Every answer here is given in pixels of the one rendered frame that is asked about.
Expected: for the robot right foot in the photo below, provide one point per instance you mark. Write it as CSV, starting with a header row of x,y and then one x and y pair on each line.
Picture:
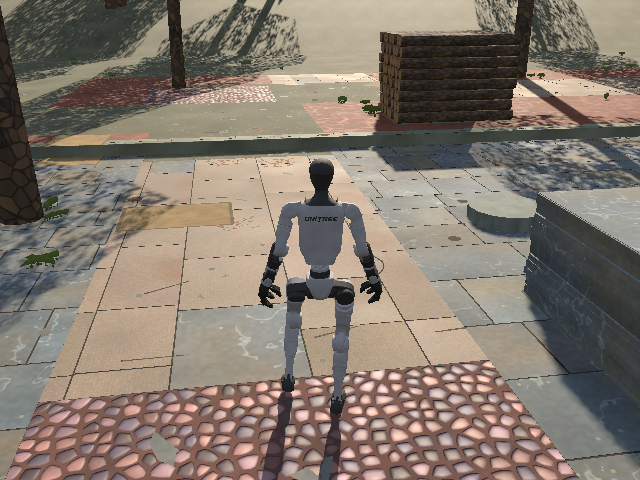
x,y
336,406

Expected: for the robot left upper arm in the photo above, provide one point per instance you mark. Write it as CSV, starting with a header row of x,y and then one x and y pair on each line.
x,y
289,210

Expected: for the robot left shin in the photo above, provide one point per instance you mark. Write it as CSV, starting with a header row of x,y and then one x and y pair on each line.
x,y
290,346

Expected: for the robot right upper arm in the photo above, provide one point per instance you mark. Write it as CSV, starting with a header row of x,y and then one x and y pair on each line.
x,y
352,212

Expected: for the robot left hand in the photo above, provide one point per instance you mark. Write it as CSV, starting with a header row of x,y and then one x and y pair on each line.
x,y
264,292

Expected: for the robot right hand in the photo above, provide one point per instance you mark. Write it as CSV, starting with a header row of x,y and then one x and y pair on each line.
x,y
377,288

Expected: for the robot right forearm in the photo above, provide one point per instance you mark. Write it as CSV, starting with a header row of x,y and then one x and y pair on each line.
x,y
370,267

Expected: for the robot left forearm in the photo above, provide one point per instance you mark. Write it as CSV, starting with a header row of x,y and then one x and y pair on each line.
x,y
272,268

